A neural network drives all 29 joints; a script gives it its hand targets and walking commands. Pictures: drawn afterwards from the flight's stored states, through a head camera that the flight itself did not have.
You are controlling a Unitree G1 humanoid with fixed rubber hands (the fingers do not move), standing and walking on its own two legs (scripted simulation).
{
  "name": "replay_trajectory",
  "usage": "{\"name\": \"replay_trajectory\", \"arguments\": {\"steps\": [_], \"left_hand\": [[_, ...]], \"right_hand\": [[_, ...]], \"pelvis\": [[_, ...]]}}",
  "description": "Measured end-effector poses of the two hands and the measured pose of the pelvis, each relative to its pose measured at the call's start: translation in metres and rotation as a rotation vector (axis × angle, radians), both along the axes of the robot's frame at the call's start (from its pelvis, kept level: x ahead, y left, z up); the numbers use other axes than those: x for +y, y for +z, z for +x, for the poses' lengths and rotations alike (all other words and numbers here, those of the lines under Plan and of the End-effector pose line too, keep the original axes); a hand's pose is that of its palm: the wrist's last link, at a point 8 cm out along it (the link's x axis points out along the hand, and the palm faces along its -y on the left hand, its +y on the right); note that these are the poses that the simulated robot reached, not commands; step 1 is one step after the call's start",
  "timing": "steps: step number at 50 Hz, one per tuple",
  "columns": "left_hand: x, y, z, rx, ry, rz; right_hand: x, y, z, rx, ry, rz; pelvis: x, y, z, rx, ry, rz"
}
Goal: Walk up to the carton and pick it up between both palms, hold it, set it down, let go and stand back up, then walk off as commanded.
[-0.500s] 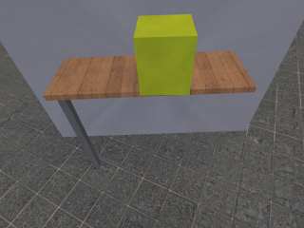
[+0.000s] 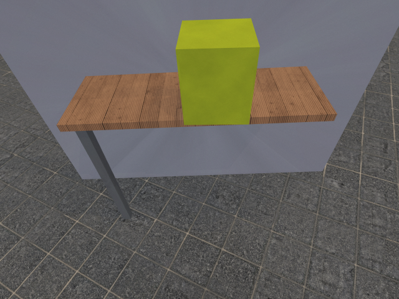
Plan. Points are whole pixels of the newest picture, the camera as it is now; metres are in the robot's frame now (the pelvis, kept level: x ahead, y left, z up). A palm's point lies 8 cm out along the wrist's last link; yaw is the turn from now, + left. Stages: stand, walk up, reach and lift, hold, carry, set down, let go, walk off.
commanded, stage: stand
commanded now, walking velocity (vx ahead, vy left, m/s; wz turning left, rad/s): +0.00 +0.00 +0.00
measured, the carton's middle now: (216, 73) +0.76 -0.04 +0.08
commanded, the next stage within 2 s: none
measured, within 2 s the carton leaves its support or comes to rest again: neither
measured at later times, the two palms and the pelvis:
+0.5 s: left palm out of the picture +0.07 +0.32 -0.09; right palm out of the picture +0.06 -0.30 -0.12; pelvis +0.00 +0.01 +0.00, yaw +0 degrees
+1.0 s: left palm out of the picture +0.07 +0.32 -0.09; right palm out of the picture +0.05 -0.30 -0.12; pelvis +0.00 +0.01 +0.00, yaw +0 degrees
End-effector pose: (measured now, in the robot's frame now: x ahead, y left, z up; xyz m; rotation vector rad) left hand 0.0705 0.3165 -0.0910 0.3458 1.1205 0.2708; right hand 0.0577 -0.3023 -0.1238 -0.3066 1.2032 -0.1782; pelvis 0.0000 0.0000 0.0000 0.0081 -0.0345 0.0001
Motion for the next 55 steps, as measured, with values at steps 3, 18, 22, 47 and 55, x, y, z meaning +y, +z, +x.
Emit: {"name": "replay_trajectory", "arguments": {"steps": [3,18,22,47,55], "left_hand": [[0.0006,-0.0004,-0.0009,0.002,0.001,-0.001],[0.0035,-0.0012,-0.0004,0.010,0.004,-0.006],[0.0046,-0.0015,0.0003,0.009,0.004,-0.008],[0.0063,-0.0022,-0.0036,0.019,0.009,-0.011],[0.0065,-0.0023,-0.0035,0.020,0.009,-0.011]], "right_hand": [[0.0004,0.0003,0.0001,-0.001,0.000,-0.001],[0.0031,0.0024,-0.0021,0.011,-0.003,-0.006],[0.0041,0.0029,-0.0024,0.012,-0.004,-0.007],[0.0054,0.0040,-0.0035,0.014,-0.005,-0.010],[0.0055,0.0043,-0.0032,0.015,-0.005,-0.010]], "pelvis": [[0.0005,0.0001,-0.0005,0.000,0.000,-0.001],[0.0040,0.0018,-0.0007,0.005,0.000,-0.005],[0.0053,0.0020,-0.0010,0.005,0.000,-0.007],[0.0070,0.0028,-0.0026,0.005,0.000,-0.009],[0.0072,0.0030,-0.0024,0.006,0.000,-0.009]]}}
